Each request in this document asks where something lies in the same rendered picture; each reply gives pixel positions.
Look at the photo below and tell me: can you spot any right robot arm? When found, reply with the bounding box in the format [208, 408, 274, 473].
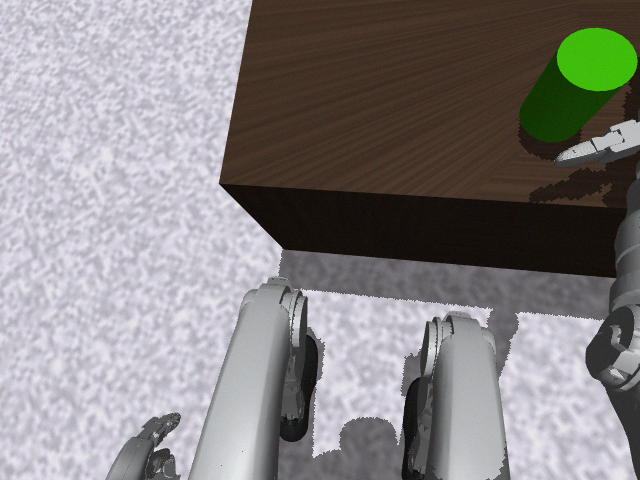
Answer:
[585, 161, 640, 480]

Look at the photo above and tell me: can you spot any right robot foot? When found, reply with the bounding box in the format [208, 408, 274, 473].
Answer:
[402, 377, 425, 480]

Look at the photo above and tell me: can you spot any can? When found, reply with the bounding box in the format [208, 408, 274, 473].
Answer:
[519, 28, 638, 142]

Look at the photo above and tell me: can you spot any right robot hand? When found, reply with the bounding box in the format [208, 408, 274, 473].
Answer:
[554, 109, 640, 168]

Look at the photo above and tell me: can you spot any left robot hand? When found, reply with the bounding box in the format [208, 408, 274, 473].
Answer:
[105, 413, 181, 480]

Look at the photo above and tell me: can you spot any left robot foot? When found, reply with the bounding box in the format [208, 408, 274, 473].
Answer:
[280, 335, 318, 442]

